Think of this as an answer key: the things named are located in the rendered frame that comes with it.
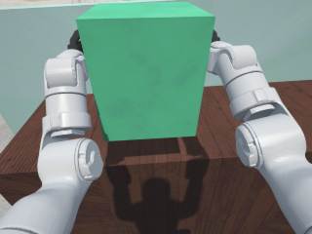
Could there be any right robot forearm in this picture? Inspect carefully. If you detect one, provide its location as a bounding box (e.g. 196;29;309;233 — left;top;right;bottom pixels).
207;41;307;153

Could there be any robot left upper arm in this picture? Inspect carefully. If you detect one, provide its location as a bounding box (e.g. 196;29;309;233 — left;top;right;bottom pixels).
0;137;103;234

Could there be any pedestal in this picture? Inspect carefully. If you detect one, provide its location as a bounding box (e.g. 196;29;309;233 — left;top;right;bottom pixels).
0;80;312;234

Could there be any carton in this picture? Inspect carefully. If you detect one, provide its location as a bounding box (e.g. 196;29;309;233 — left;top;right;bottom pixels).
76;2;215;141

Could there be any left robot hand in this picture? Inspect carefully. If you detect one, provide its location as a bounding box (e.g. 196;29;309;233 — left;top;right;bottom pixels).
67;29;84;55

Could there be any left robot forearm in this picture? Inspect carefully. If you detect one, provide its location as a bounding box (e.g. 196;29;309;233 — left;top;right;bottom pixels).
37;49;92;179

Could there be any right robot hand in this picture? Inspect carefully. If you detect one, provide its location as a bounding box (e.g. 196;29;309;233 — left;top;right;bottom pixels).
212;30;220;42

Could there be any robot right upper arm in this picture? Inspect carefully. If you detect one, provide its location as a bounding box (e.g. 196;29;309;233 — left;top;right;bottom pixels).
235;113;312;234

